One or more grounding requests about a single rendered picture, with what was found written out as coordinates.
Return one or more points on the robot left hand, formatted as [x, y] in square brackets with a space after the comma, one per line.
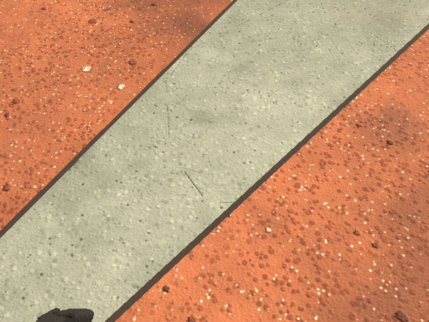
[68, 315]

